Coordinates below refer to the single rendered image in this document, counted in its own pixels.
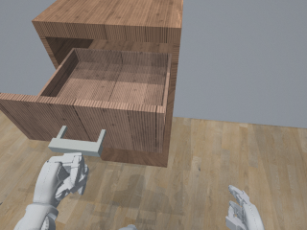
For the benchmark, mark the cabinet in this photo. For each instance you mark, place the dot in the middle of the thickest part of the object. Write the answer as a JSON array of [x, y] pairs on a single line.
[[152, 26]]

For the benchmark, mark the robot left hand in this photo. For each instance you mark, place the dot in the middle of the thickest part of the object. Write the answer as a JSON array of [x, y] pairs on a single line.
[[69, 169]]

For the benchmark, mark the handle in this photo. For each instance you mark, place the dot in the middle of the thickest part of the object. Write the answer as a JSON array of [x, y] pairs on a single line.
[[75, 146]]

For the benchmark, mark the robot left forearm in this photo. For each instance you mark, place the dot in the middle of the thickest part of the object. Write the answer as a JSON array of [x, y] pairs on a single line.
[[38, 216]]

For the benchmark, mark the robot right hand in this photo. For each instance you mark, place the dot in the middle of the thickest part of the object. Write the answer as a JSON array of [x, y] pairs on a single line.
[[248, 217]]

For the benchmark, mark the drawer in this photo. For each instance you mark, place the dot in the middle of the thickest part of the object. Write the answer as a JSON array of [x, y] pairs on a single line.
[[124, 92]]

